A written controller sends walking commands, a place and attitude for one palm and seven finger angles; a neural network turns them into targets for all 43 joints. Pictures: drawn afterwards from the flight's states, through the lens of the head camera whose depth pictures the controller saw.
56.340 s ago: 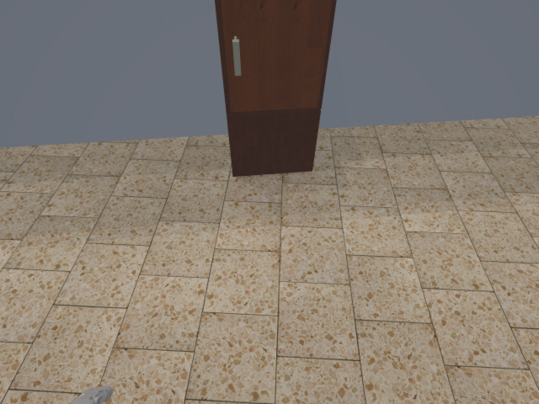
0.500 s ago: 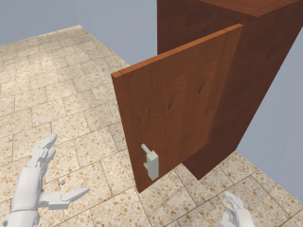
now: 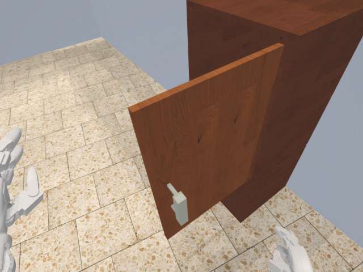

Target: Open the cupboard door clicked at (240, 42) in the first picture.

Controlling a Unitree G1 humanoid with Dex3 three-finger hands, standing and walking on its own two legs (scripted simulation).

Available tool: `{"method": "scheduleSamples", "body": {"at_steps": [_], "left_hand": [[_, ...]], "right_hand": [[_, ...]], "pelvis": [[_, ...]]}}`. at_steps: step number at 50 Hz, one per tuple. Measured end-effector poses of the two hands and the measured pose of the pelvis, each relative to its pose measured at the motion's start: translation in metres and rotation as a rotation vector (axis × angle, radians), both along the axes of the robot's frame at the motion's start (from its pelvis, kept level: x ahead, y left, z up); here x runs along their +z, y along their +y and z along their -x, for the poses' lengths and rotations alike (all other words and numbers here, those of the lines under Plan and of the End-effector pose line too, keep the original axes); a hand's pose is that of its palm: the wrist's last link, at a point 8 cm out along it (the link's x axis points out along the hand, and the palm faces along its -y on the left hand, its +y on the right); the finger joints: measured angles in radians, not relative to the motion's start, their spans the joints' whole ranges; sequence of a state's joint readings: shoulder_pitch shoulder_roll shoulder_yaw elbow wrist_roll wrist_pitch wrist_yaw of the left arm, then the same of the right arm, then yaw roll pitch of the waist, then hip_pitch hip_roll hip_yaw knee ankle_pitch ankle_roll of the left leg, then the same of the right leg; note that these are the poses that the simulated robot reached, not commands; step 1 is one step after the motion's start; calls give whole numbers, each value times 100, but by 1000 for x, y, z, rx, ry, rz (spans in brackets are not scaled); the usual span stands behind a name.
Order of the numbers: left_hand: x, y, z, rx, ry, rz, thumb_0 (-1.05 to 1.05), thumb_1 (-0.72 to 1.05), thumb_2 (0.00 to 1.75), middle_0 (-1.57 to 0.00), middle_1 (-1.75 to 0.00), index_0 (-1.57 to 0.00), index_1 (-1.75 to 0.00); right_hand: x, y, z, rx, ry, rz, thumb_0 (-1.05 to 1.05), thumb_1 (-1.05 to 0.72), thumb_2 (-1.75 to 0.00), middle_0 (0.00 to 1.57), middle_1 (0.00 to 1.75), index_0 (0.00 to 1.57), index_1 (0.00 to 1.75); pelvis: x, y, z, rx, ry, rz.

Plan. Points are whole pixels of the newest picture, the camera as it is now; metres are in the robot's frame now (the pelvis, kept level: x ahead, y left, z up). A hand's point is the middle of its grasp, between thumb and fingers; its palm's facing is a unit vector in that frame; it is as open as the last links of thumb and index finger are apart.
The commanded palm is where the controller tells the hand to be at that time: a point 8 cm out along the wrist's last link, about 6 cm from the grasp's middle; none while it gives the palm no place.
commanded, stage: draw the hand back to the body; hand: left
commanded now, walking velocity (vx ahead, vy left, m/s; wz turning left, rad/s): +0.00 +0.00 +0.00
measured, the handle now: (176, 203) +0.32 +0.06 -0.08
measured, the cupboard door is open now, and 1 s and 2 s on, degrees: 90 90 90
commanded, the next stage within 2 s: step back with the hand held close in 0.24 s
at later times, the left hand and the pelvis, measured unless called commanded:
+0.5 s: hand (43, 195) +0.19 +0.26 +0.16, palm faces +0.41 -0.78 -0.47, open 7.4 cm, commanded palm +0.13 +0.29 +0.18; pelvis -0.01 -0.01 +0.00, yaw +0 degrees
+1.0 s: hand out of the picture +0.11 +0.28 +0.15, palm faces +0.39 -0.76 -0.52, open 7.4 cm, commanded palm +0.04 +0.32 +0.18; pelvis -0.09 +0.02 +0.00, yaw +1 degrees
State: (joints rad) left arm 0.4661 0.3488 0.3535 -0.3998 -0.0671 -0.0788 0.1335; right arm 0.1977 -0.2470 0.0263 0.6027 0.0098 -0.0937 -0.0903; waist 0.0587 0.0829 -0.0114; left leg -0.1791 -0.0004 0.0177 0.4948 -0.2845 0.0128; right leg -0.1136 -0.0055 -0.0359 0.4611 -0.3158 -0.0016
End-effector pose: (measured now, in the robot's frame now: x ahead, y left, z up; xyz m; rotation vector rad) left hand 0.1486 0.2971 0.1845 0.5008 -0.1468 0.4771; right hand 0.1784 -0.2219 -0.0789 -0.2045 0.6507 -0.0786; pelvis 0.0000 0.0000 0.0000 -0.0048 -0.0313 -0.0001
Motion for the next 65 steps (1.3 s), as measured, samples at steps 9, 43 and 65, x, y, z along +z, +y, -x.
{"method": "scheduleSamples", "body": {"at_steps": [9, 43, 65], "left_hand": [[-16, -12, 1, -21, 61, 48, 2, 87, 89, -21, -31, -21, -30], [-3, 14, 47, -105, 59, -99, 2, 88, 90, -21, -31, -22, -30], [-1, 28, 172, -3, -75, -130, 2, 88, 90, -21, -31, -22, -30]], "right_hand": [[0, -7, 6, -6, 25, 14, 1, -91, -90, 20, 30, 20, 30], [6, -8, 78, -116, 98, 58, 1, -91, -90, 20, 30, 20, 30], [-8, 17, 139, 32, 95, 85, 1, -90, -90, 20, 30, 20, 30]], "pelvis": [[2, -7, 0, -1, -14, -2], [2, 14, 64, -12, 29, 18], [-13, 18, 143, 93, 18, 30]]}}
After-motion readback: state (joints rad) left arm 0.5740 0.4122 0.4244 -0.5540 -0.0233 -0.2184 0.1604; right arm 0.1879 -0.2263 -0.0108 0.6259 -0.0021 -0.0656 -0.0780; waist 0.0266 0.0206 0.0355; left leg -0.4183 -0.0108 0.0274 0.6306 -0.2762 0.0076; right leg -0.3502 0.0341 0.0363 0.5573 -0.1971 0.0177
